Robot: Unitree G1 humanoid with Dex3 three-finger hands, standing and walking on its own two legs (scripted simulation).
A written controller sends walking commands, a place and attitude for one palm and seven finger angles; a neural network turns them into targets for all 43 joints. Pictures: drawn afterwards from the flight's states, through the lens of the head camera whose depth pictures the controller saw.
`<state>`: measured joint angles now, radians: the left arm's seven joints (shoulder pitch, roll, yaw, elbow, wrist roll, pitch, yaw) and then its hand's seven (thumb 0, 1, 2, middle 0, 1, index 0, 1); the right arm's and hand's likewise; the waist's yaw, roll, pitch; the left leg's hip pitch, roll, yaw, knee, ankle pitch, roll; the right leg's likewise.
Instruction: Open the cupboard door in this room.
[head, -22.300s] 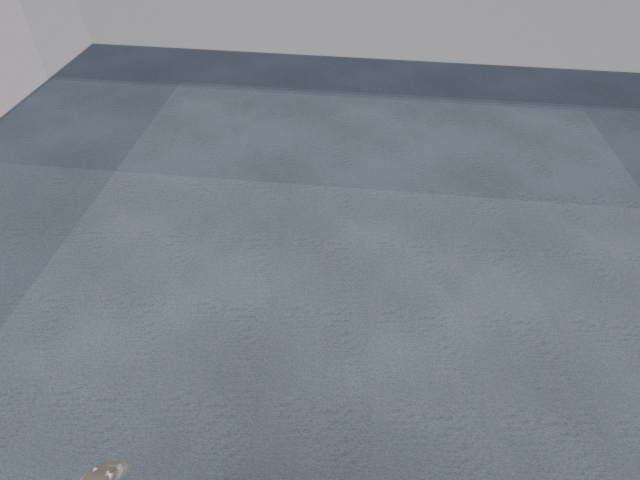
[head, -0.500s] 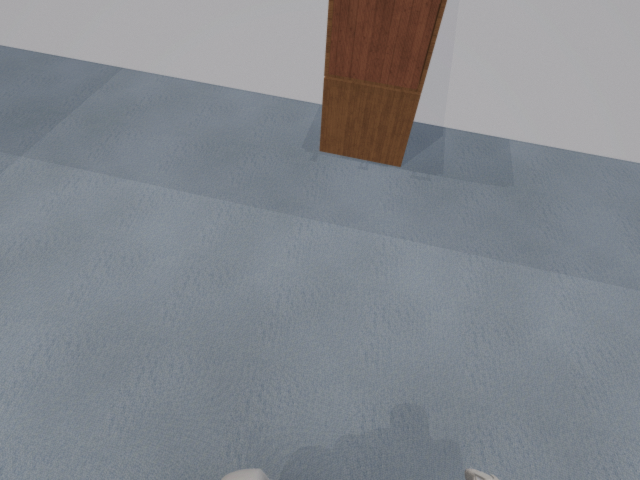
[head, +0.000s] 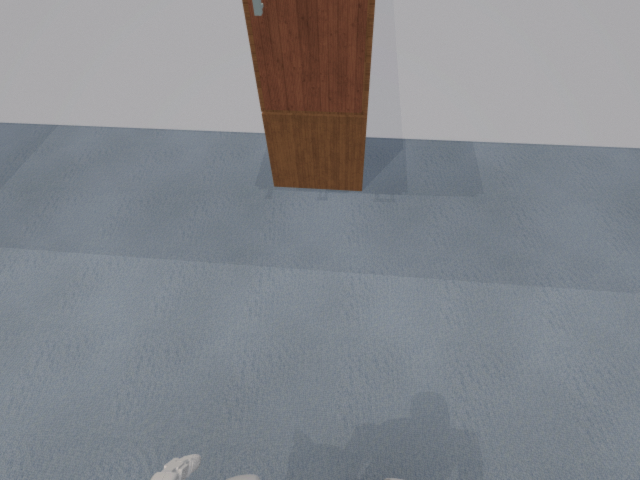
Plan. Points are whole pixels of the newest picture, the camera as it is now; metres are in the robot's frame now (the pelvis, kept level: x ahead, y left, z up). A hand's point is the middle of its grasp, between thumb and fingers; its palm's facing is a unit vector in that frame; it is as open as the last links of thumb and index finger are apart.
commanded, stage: turn or walk to find it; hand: left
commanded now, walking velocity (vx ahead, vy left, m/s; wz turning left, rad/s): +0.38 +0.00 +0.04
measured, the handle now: out of the picture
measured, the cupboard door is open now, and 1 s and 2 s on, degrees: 0 0 0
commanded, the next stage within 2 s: stand and wait in 0.32 s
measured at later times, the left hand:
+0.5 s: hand out of the picture +0.10 +0.19 -0.18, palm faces +0.13 -0.98 -0.12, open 7.4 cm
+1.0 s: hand (222, 337) +0.36 +0.19 -0.15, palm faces +0.03 -0.97 -0.22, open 7.3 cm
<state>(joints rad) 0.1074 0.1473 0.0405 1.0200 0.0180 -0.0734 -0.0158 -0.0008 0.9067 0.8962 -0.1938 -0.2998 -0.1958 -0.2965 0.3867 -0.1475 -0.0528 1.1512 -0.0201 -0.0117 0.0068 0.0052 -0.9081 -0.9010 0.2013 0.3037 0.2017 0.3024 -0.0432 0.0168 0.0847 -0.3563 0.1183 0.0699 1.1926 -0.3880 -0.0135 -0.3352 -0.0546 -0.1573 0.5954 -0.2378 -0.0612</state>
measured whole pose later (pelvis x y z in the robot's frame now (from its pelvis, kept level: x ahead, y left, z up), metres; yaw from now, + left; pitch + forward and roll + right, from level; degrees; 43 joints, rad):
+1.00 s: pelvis +0.30 +0.01 +0.01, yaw +1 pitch -2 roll +0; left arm 0.17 0.15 0.01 1.09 0.00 -0.03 0.02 -0.01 0.94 0.90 -0.19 -0.30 -0.20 -0.30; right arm 0.33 -0.15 -0.01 1.15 -0.02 0.00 -0.01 0.00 -0.91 -0.90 0.20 0.30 0.20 0.30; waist -0.03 0.04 0.02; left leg -0.18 0.09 0.10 0.50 -0.29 -0.03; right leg -0.24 -0.03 -0.14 0.50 -0.23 -0.04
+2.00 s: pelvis +0.30 +0.02 +0.01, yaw +0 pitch -2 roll +0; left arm 0.30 0.13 0.00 1.14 0.01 -0.01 0.04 0.01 0.91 0.90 -0.19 -0.30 -0.19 -0.30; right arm 0.32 -0.09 0.00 1.17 -0.01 -0.01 -0.02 0.00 -0.91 -0.90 0.20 0.30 0.20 0.30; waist 0.00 -0.01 0.03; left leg -0.11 0.07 0.13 0.40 -0.25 -0.02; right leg -0.19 -0.04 -0.12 0.41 -0.20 -0.01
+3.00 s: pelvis +0.49 +0.08 +0.00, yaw -5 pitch +0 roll +0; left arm 0.32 0.18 0.05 1.14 0.03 -0.01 -0.01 0.01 0.91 0.90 -0.19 -0.30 -0.19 -0.30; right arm 0.17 -0.16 -0.04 1.01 -0.03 -0.07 0.00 0.00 -0.92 -0.90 0.20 0.30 0.20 0.30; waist 0.02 -0.04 0.07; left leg -0.28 0.08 0.20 0.57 -0.29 0.03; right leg -0.41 -0.08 -0.06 1.16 -0.41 -0.01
